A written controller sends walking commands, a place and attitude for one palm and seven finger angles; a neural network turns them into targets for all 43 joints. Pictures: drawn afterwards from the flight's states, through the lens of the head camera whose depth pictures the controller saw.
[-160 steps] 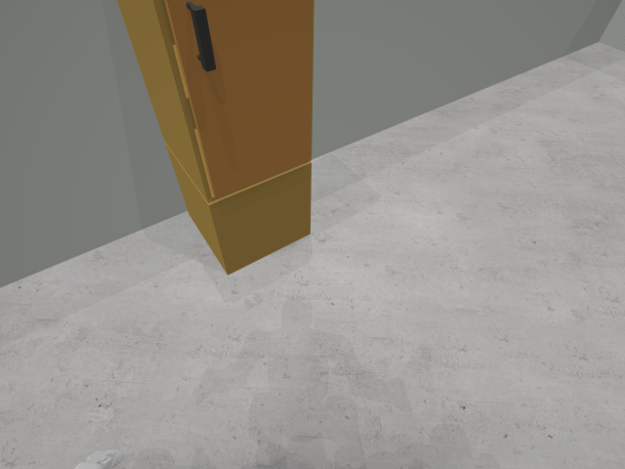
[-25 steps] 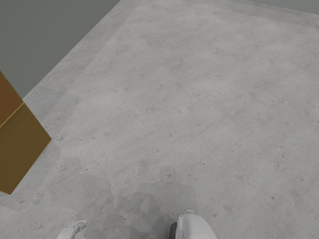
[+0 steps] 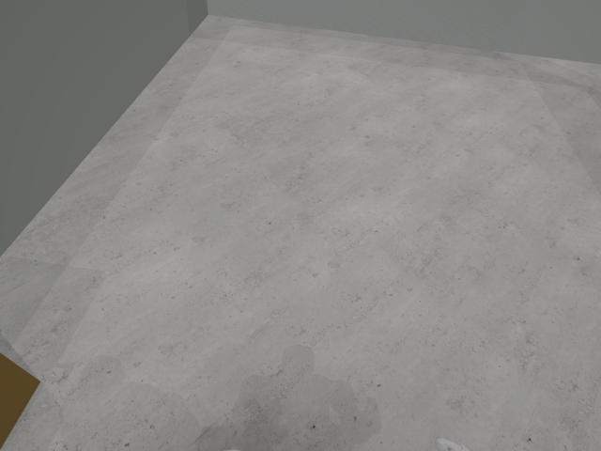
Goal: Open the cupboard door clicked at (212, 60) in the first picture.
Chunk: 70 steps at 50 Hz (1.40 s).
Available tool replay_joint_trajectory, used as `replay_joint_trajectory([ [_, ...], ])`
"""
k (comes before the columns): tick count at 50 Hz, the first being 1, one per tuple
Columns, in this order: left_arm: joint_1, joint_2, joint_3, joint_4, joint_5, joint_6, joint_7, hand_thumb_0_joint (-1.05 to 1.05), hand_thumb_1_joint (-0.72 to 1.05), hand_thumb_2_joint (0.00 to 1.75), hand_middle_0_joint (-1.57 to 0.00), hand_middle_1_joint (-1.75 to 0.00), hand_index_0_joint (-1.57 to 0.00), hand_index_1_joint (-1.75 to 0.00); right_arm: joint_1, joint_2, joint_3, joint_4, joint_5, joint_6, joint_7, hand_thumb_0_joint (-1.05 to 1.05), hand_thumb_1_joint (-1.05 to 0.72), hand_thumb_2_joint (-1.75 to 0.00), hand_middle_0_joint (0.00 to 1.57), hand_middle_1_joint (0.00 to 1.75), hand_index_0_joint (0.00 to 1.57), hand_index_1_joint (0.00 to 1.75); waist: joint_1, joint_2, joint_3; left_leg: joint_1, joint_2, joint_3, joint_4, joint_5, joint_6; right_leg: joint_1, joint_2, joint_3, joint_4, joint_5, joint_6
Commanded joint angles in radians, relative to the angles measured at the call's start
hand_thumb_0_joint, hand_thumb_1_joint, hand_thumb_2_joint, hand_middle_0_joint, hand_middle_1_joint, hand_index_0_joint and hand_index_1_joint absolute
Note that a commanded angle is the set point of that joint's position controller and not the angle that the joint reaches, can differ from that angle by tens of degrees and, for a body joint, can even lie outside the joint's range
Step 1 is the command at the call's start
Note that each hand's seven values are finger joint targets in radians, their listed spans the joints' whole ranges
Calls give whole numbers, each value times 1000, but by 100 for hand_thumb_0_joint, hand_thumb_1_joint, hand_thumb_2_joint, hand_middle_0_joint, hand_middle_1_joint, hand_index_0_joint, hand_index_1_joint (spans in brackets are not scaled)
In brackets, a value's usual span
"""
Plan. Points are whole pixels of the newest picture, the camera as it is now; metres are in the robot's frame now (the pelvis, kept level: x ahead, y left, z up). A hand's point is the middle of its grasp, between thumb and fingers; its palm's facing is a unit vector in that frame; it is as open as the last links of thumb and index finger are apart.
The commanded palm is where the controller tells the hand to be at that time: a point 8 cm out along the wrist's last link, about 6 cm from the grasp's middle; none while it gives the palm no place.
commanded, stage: walk to a spot facing it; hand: left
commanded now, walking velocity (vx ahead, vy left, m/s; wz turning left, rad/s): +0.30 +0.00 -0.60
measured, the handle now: out of the picture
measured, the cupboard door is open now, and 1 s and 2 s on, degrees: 0 0 0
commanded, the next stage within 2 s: turn to face it in 0.38 s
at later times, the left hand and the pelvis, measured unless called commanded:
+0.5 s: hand (255, 319) +0.37 +0.11 -0.17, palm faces -0.32 -0.93 -0.20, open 7.4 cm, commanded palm none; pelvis +0.19 -0.03 -0.02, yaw -18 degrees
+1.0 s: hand (226, 310) +0.38 +0.17 -0.17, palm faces -0.11 -0.98 -0.17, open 7.4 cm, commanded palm none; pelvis +0.27 +0.00 +0.01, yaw -8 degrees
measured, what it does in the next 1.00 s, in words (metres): walks ahead: right foot, then left foot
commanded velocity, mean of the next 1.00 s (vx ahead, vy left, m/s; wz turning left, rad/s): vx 0.04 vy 0.00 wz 0.06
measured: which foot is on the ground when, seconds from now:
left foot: down 0.00-0.44, up 0.46-0.82, down 0.84-1.00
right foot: down 0.00-0.00, up 0.02-0.44, down 0.46-0.86, up 0.88-1.00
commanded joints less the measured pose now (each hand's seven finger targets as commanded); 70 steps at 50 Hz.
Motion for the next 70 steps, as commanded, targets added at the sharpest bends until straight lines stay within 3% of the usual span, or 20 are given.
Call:
replay_joint_trajectory([
  [1,-100,60,15,-128,3,-24,-5,0,90,90,-20,-30,-20,-30,322,-246,-66,42,-9,-5,-27,0,-90,-90,20,30,20,30,-151,274,-36,432,440,-539,-429,-379,140,-538,-56,13,602,-138,-3],
  [3,-121,50,26,-116,8,-18,-24,0,90,90,-20,-30,-20,-30,203,-171,-42,13,-4,-14,-28,0,-90,-90,20,30,20,30,-89,105,82,288,371,-371,-455,-311,117,-546,-131,7,665,19,4],
  [6,-38,12,23,-85,13,10,-33,0,90,90,-20,-30,-20,-30,152,-132,-35,21,2,-29,-35,0,-90,-90,20,30,20,30,-34,123,28,289,287,-84,-412,-3,84,-481,-161,-28,634,135,35],
  [15,-198,-34,4,-127,7,30,-36,0,90,90,-20,-30,-20,-30,233,-148,-48,80,0,-5,-36,0,-90,-90,20,30,20,30,-76,196,71,392,236,198,-292,554,91,-417,-110,-178,210,194,49],
  [19,-151,-1,9,-116,11,19,-32,0,90,90,-20,-30,-20,-30,204,-188,-66,74,5,12,-37,0,-90,-90,20,30,20,30,-33,223,14,432,248,241,-101,754,78,-245,-38,-219,58,203,3],
  [21,50,68,25,-65,15,0,-22,0,90,90,-20,-30,-20,-30,167,-212,-71,48,17,17,-31,0,-90,-90,20,30,20,30,82,149,-111,342,221,248,229,732,30,78,-11,-231,-88,340,-21],
  [23,195,269,59,-25,-10,-18,2,0,90,90,-20,-30,-20,-30,200,-103,-47,-3,34,21,-31,0,-90,-90,20,30,20,30,99,-195,-332,-213,-3,111,835,-465,-67,556,-479,375,-50,1274,-235],
  [25,86,230,49,-66,-21,-4,26,0,90,90,-20,-30,-20,-30,162,-108,-39,-12,31,33,-46,0,-90,-90,20,30,20,30,57,-167,-302,-213,37,-106,851,-344,-46,394,-456,324,-144,1046,-231],
  [27,-77,116,11,-100,-15,-5,41,0,90,90,-20,-30,-20,-30,162,-107,-29,48,11,62,-45,0,-90,-90,20,30,20,30,-17,-24,-144,-126,66,-101,764,-219,-41,91,-371,163,-224,810,-176],
  [30,-188,71,-18,-96,-1,-13,45,0,90,90,-20,-30,-20,-30,299,-53,-9,114,8,93,-38,0,-90,-90,20,30,20,30,-112,-35,-90,26,47,-90,550,-160,-33,-131,-297,-17,-278,600,-130],
  [40,-129,90,4,-81,-5,25,49,0,90,90,-20,-30,-20,-30,166,-56,-19,57,11,89,-10,0,-90,-90,20,30,20,30,-39,-72,27,108,-1,2,26,-82,-18,-93,-352,-96,-196,251,-80],
  [41,-123,78,6,-89,-10,32,47,0,90,90,-20,-30,-20,-30,198,-76,-26,59,8,86,-7,0,-90,-90,20,30,20,30,-54,15,24,169,16,-30,-82,14,-4,-141,-323,-137,-105,183,-37],
  [43,-121,2,1,-145,-18,43,41,0,90,90,-20,-30,-20,-30,233,-213,-55,31,-7,79,-10,0,-90,-90,20,30,20,30,-71,366,51,137,318,-489,-337,259,182,-301,-119,-198,270,-208,78],
  [45,-186,23,9,-155,-2,41,39,0,90,90,-20,-30,-20,-30,217,-201,-58,33,-4,69,-28,0,-90,-90,20,30,20,30,-74,252,10,158,274,-521,-352,199,207,-383,-123,-54,532,-149,66],
  [50,-129,32,18,-110,-8,36,30,0,90,90,-20,-30,-20,-30,145,-178,-54,7,8,52,-36,0,-90,-90,20,30,20,30,-50,99,-109,304,154,-314,-284,401,174,-369,-136,-26,514,18,100],
  [60,-177,58,15,-142,-14,47,37,0,90,90,-20,-30,-20,-30,131,-234,-86,0,6,77,-22,0,-90,-90,20,30,20,30,-84,162,-96,309,134,-437,-276,293,203,-306,-103,-18,298,-50,118],
  [67,-23,87,18,-136,-21,41,44,0,90,90,-20,-30,-20,-30,1,-258,-103,-60,7,101,-7,0,-90,-90,20,30,20,30,-7,170,-88,29,42,-486,-243,50,135,59,-55,-47,-101,95,79],
  [68,27,127,28,-132,-13,34,48,0,90,90,-20,-30,-20,-30,-17,-226,-100,-75,13,106,-2,0,-90,-90,20,30,20,30,19,83,-82,-97,-24,-430,-152,-79,82,180,-130,11,-259,98,51],
  [69,24,226,45,-151,8,26,55,0,90,90,-20,-30,-20,-30,3,-150,-90,-98,19,107,1,0,-90,-90,20,30,20,30,19,-232,-52,-295,-164,-241,122,-272,-5,230,-417,338,-427,-110,-53],
  [70,-58,261,34,-188,0,37,55,0,90,90,-20,-30,-20,-30,-5,-177,-95,-113,4,108,0,0,-90,-90,20,30,20,30,4,-240,-9,-268,-166,-182,355,-343,-22,35,-565,397,-463,-133,-126],
])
